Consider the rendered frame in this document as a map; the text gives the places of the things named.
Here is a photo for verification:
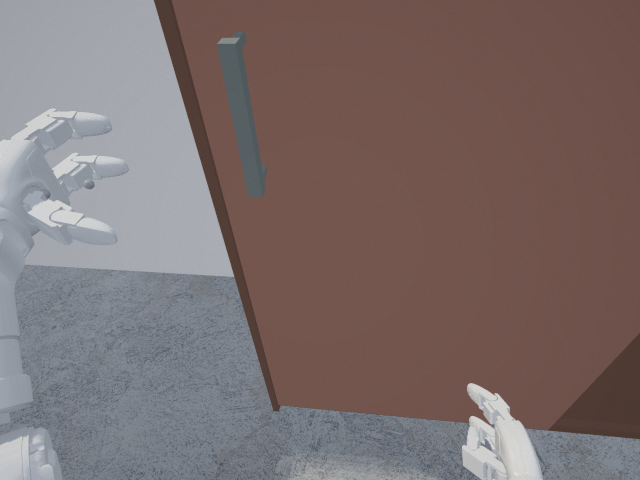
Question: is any robot left upper arm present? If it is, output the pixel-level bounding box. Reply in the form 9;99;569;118
0;427;63;480

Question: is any handle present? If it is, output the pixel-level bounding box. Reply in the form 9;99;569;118
217;31;267;198

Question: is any robot right hand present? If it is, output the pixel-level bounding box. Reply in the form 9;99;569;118
462;383;543;480

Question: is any robot left hand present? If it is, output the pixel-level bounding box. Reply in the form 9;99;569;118
0;108;129;246

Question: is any wardrobe door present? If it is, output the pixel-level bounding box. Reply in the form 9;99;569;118
172;0;640;430
560;333;640;425

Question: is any robot left forearm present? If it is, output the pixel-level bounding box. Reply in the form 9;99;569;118
0;207;34;425

